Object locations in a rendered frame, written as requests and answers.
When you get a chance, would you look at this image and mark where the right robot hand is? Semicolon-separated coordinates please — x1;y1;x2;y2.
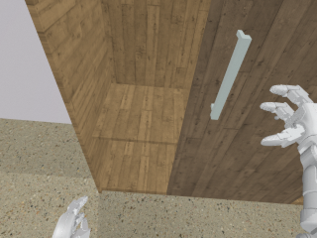
260;84;317;148

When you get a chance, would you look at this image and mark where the robot right forearm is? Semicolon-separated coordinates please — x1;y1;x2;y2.
297;135;317;236

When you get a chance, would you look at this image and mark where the left robot hand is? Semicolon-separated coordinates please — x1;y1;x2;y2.
52;195;91;238

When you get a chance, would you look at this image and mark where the handle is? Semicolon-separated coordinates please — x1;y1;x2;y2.
210;30;252;120

